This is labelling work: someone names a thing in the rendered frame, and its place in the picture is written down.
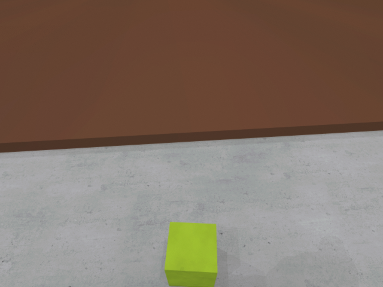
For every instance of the carton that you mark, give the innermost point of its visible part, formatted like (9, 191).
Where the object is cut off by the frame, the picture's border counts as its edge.
(191, 256)

